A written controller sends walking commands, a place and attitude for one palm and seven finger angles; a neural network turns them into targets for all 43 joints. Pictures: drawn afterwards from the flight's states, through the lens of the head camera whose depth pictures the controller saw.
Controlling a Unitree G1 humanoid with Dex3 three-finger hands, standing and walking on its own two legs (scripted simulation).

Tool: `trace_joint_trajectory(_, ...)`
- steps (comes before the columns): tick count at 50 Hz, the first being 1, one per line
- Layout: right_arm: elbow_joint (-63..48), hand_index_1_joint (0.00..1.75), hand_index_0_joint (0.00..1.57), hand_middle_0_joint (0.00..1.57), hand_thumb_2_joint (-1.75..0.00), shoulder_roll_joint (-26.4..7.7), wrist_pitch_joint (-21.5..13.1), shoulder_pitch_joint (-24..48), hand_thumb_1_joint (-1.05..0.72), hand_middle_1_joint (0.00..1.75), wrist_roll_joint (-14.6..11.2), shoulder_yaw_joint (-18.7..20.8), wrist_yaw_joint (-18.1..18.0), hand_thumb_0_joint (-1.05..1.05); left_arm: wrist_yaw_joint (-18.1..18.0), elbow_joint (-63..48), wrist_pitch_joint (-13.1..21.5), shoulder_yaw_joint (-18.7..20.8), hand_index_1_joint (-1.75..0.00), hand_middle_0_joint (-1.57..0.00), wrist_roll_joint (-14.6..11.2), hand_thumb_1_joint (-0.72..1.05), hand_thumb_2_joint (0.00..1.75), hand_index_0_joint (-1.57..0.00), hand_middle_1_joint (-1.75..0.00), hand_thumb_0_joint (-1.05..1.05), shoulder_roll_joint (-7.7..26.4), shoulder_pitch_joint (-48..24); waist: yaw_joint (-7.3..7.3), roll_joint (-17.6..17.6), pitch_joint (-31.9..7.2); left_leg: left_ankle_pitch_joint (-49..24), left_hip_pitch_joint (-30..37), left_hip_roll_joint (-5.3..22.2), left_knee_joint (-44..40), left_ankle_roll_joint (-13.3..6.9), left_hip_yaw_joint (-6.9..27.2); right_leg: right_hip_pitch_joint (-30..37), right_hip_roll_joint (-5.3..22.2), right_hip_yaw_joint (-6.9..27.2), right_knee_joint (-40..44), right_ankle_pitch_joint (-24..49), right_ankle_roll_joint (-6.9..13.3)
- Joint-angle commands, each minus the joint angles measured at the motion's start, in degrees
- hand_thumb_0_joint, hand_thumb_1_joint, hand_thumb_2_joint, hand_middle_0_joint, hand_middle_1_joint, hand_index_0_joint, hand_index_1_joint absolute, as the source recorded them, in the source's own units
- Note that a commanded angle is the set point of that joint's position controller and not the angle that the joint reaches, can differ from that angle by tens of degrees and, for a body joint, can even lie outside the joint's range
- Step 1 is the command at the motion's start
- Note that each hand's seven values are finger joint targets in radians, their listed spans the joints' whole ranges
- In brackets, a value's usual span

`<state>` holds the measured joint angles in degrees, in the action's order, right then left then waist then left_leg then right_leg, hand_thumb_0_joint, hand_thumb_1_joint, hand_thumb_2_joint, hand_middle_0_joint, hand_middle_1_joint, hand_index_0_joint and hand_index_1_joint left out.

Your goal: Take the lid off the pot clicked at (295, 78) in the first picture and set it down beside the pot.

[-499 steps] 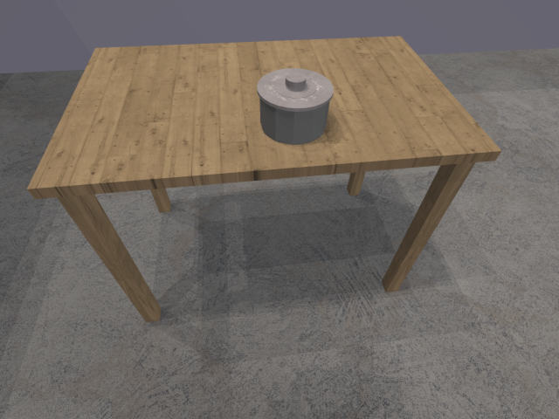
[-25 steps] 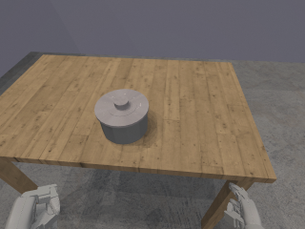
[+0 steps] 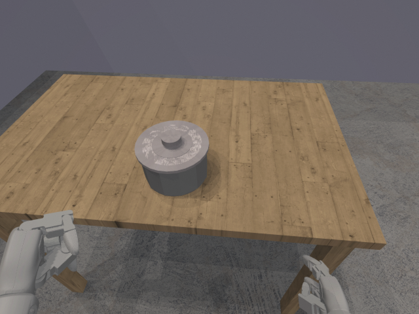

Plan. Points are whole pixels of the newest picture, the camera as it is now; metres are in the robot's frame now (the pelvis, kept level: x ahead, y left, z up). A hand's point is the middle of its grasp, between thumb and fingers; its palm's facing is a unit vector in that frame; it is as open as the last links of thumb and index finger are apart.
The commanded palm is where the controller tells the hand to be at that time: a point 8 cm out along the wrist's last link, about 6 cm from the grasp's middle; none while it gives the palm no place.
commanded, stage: reach forward and open the fingers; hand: left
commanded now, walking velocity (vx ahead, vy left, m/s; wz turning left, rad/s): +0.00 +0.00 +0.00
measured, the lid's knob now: (171, 138) +0.45 +0.15 +0.09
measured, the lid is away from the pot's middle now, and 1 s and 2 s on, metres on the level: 0.00 0.00 0.00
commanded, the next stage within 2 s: move the open hand above the knob in 1.10 s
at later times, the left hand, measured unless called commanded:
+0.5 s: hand (64, 236) +0.19 +0.26 +0.11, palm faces -0.15 -0.11 -0.98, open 4.2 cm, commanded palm +0.18 +0.26 +0.18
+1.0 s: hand (61, 198) +0.24 +0.28 +0.14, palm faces -0.10 -0.08 -0.99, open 9.7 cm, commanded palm +0.21 +0.27 +0.21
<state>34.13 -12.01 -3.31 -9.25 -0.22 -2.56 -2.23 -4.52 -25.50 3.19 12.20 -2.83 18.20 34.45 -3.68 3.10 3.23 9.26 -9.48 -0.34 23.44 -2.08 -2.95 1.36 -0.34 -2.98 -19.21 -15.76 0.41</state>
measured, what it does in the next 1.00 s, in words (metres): stands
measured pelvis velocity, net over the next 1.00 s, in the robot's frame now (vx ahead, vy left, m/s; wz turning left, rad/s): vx -0.05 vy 0.02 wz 0.03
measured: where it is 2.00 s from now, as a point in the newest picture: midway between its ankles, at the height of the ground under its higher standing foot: outside the picture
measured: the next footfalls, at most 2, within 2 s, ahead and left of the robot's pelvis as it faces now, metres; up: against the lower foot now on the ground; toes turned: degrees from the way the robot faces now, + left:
none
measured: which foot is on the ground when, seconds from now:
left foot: down 0.00-1.00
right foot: down 0.00-1.00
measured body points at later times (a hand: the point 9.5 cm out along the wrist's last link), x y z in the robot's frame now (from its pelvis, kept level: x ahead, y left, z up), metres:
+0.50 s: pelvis -0.03 +0.00 +0.00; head -0.04 -0.04 +0.44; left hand +0.20 +0.26 +0.16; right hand +0.20 -0.21 -0.09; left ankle +0.04 +0.09 -0.74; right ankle -0.05 -0.11 -0.74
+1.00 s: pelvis -0.05 +0.02 +0.00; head -0.03 -0.02 +0.44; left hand +0.24 +0.28 +0.20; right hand +0.18 -0.18 -0.10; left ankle +0.04 +0.09 -0.74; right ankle -0.05 -0.11 -0.74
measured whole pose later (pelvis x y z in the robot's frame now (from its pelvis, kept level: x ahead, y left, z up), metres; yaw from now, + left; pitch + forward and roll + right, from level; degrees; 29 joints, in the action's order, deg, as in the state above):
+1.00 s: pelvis -0.05 +0.02 +0.00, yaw +2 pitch -3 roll -2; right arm 35.0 -15.5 5.6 -3.2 -3.0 -2.4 0.6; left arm 17.7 -9.8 -7.0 0.5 42.9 37.8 -6.3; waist -4.2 7.7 4.2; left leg 4.2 -15.1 -1.6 22.6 -3.9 -1.9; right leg -5.7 0.8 -4.2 -22.8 -13.5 -0.7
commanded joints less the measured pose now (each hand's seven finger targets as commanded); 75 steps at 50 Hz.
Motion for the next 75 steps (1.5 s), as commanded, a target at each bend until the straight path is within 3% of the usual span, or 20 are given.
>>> trace_joint_trajectory(1,-11.0,0.3,0.2,0.2,-0.9,-9.8,-0.1,11.2,-0.9,0.3,0.4,1.7,-0.4,0.0,-3.2,-16.0,-1.1,4.3,-1.48,-1.28,21.8,0.87,0.9,-1.28,-1.48,0.0,21.4,-7.2,0.21,4.2,-2.8,-9.1,3.8,1.1,-0.1,0.2,3.4,-15.7,-0.9,4.8,1.1,11.0,1.7)
trace_joint_trajectory(2,-14.0,0.3,0.2,0.2,-0.9,-7.6,1.5,11.7,-0.9,0.3,0.7,2.1,0.2,0.0,-4.1,-22.1,-3.7,2.4,-1.45,-1.27,22.0,0.85,0.91,-1.27,-1.45,0.0,15.8,-10.9,0.01,7.3,-5.9,-11.6,3.8,1.5,0.2,0.4,2.8,-14.6,0.2,1.9,-0.8,11.3,2.1)
trace_joint_trajectory(3,-13.2,0.3,0.2,0.2,-0.9,-7.7,2.0,9.8,-0.9,0.3,0.8,2.5,0.5,0.0,-4.5,-20.0,-5.1,3.2,-1.41,-1.25,22.4,0.82,0.92,-1.25,-1.41,0.0,16.2,-8.7,-0.15,6.6,-7.6,-13.3,4.5,2.0,0.7,0.4,3.0,-14.1,0.2,0.9,-1.4,11.1,2.1)
trace_joint_trajectory(4,-12.6,0.3,0.2,0.2,-0.9,-8.3,3.3,9.7,-0.9,0.3,0.7,3.1,0.8,0.0,-4.7,-17.1,-6.8,2.5,-1.36,-1.25,27.8,0.79,0.93,-1.25,-1.36,0.0,16.8,-5.1,-1.22,6.3,-8.4,-12.5,4.7,2.3,0.7,0.6,3.4,-14.9,-0.4,2.3,-1.9,9.6,2.5)
trace_joint_trajectory(8,-13.8,0.3,0.2,0.2,-0.9,-9.4,9.1,13.2,-0.9,0.3,-0.4,3.2,1.8,0.0,-2.2,-11.7,-12.2,2.9,-1.22,-1.21,38.9,0.66,1.01,-1.21,-1.22,0.0,21.3,-5.1,-1.24,-1.4,-9.4,-7.1,1.0,1.7,1.2,0.5,2.9,-15.8,-1.3,4.1,-2.4,6.5,2.7)
trace_joint_trajectory(13,-12.7,0.3,0.2,0.2,-0.9,-9.0,9.2,16.0,-0.9,0.3,-1.9,3.0,0.8,0.0,3.3,-7.6,-12.1,1.6,-1.04,-1.16,45.3,0.49,1.13,-1.16,-1.04,0.0,28.5,-19.5,-0.72,-0.5,-13.0,-1.0,3.6,1.3,1.1,-0.5,4.6,-16.0,0.0,5.2,-0.4,-0.3,1.5)
trace_joint_trajectory(21,-10.6,0.3,0.2,0.2,-0.9,-8.8,6.7,19.1,-0.9,0.3,-2.9,2.3,0.0,0.0,14.0,-0.3,-9.6,0.9,-0.76,-1.07,45.2,0.24,1.28,-1.07,-0.76,0.0,33.7,-33.9,-0.07,1.7,-6.4,-1.3,4.3,0.1,-0.9,-1.0,5.6,-16.1,-0.4,5.3,2.4,2.6,1.2)
trace_joint_trajectory(26,-10.4,0.3,0.2,0.2,-0.9,-8.8,6.0,18.7,-0.9,0.3,-2.2,2.2,0.7,0.0,17.9,-0.2,-8.2,2.7,-0.58,-1.01,46.2,0.09,1.34,-1.01,-0.58,0.0,37.3,-36.8,-1.33,5.3,-10.6,-5.7,6.3,-0.2,-1.5,-1.0,6.2,-12.4,-0.5,4.6,1.6,6.8,1.6)
trace_joint_trajectory(29,-9.9,0.3,0.2,0.2,-0.9,-8.9,6.7,16.4,-0.9,0.3,-1.9,2.5,1.1,0.0,19.4,2.5,-7.5,1.1,-0.47,-0.98,44.5,0.0,1.37,-0.98,-0.47,0.0,34.4,-35.7,-0.73,1.0,-10.7,-6.8,6.6,-0.1,-1.3,-1.0,5.4,-12.1,-0.3,2.9,2.2,8.1,0.9)
trace_joint_trajectory(34,-9.9,0.3,0.2,0.2,-0.9,-9.3,6.9,16.4,-0.9,0.3,-2.5,2.6,1.5,0.0,20.4,3.5,-7.0,-1.8,-0.29,-0.91,43.7,-0.14,1.42,-0.91,-0.29,0.0,32.2,-43.7,0.26,0.4,-9.4,-2.4,6.8,0.5,-2.8,-0.8,5.7,-14.2,-0.5,1.7,3.1,2.9,0.5)
trace_joint_trajectory(38,-9.8,0.3,0.2,0.2,-0.9,-8.8,5.1,16.0,-0.9,0.3,-2.5,2.8,1.2,0.0,19.5,-0.7,-5.4,-0.6,-0.15,-0.87,45.2,-0.26,1.45,-0.87,-0.15,0.0,35.8,-49.3,-0.45,3.5,-15.6,-3.1,10.3,0.6,-2.8,-1.0,6.8,-12.5,-0.3,2.2,2.0,3.1,1.0)
trace_joint_trajectory(41,-9.0,0.3,0.2,0.2,-0.9,-9.3,5.3,16.2,-0.9,0.3,-2.3,2.7,1.5,0.0,18.7,3.1,-6.5,3.0,-0.08,-0.84,46.9,-0.31,1.47,-0.84,-0.08,0.0,38.8,-51.0,-0.85,4.5,-14.4,-2.6,8.6,0.6,-3.4,-0.6,7.4,-12.4,-1.2,2.1,1.4,2.8,1.8)
trace_joint_trajectory(44,-8.4,0.3,0.2,0.2,-0.9,-9.3,6.4,16.0,-0.9,0.3,-2.5,2.5,1.6,0.0,18.9,8.4,-7.8,-0.8,-0.08,-0.84,46.3,-0.31,1.47,-0.84,-0.08,0.0,34.9,-53.7,-0.45,3.1,-11.6,0.0,6.7,0.9,-4.4,-0.3,7.2,-14.2,-0.6,0.9,1.6,0.5,1.4)
trace_joint_trajectory(48,-10.1,0.3,0.2,0.2,-0.9,-9.1,5.8,17.0,-0.9,0.3,-2.9,2.7,2.6,0.0,20.5,4.2,-9.5,-6.5,-0.08,-0.84,45.3,-0.31,1.48,-0.84,-0.08,0.0,30.0,-54.6,-0.43,2.9,-15.5,-0.9,8.9,0.9,-4.9,-0.2,7.9,-12.8,-0.7,0.6,0.1,2.6,1.4)
trace_joint_trajectory(56,-9.1,0.3,0.2,0.2,-0.9,-9.7,6.2,16.7,-0.9,0.3,-2.8,2.1,1.9,0.0,20.9,9.4,-10.6,0.7,-0.08,-0.85,48.5,-0.32,1.5,-0.85,-0.08,0.0,40.0,-66.8,-0.2,3.7,-14.4,1.1,6.5,0.6,-4.1,-0.4,8.2,-14.0,-1.2,1.0,-0.6,0.2,2.2)
trace_joint_trajectory(61,-10.9,0.3,0.2,0.2,-0.9,-9.0,5.6,16.9,-0.9,0.3,-3.3,2.4,2.8,0.0,23.7,11.1,-12.1,-9.2,-0.08,-0.85,45.0,-0.32,1.5,-0.85,-0.08,0.0,27.6,-61.5,0.51,3.3,-15.7,-1.3,8.8,0.1,-3.0,-0.5,8.0,-14.6,-1.0,0.4,-1.1,3.2,1.8)
trace_joint_trajectory(64,-10.2,0.3,0.2,0.2,-0.9,-9.6,6.6,16.2,-0.9,0.3,-3.4,2.4,2.9,0.0,25.0,11.3,-12.8,-11.0,-0.08,-0.85,46.0,-0.32,1.5,-0.85,-0.08,0.0,27.8,-65.0,0.98,-1.3,-13.5,1.6,7.3,0.3,-4.2,-0.4,7.4,-15.5,-1.0,-0.1,0.0,1.7,1.2)
trace_joint_trajectory(68,-9.4,0.3,0.2,0.2,-0.9,-9.7,5.8,16.2,-0.9,0.3,-2.9,2.1,2.0,0.0,23.7,8.7,-12.2,-4.6,-0.08,-0.85,49.1,-0.32,1.5,-0.85,-0.08,0.0,38.1,-76.8,0.29,2.2,-18.4,-0.7,9.0,0.1,-3.4,-0.5,7.9,-13.4,-0.9,0.6,-1.3,1.9,1.9)
trace_joint_trajectory(70,-8.4,0.3,0.2,0.2,-0.9,-9.6,6.1,16.0,-0.9,0.3,-2.8,1.9,1.8,0.0,23.3,12.0,-12.6,-4.2,-0.08,-0.85,49.8,-0.32,1.5,-0.85,-0.08,0.0,38.8,-79.3,0.1,4.0,-18.3,-0.4,8.5,0.0,-3.5,-0.3,8.5,-13.8,-0.8,0.7,-1.6,1.2,2.1)
trace_joint_trajectory(75,-8.9,0.3,0.2,0.2,-0.9,-9.3,6.9,15.6,-0.9,0.3,-3.3,2.1,3.2,0.0,24.4,16.5,-14.6,-12.6,-0.08,-0.85,48.1,-0.32,1.5,-0.85,-0.08,0.0,27.7,-75.5,0.77,2.1,-16.6,-1.9,8.0,-0.3,-2.9,-0.2,7.5,-15.0,-0.8,0.1,-1.4,3.2,2.1)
